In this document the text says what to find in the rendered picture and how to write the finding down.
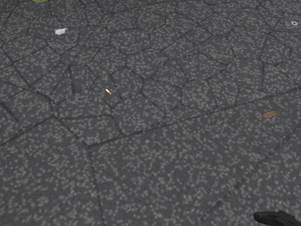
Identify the robot right hand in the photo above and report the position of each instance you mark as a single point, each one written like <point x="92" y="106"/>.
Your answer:
<point x="273" y="218"/>

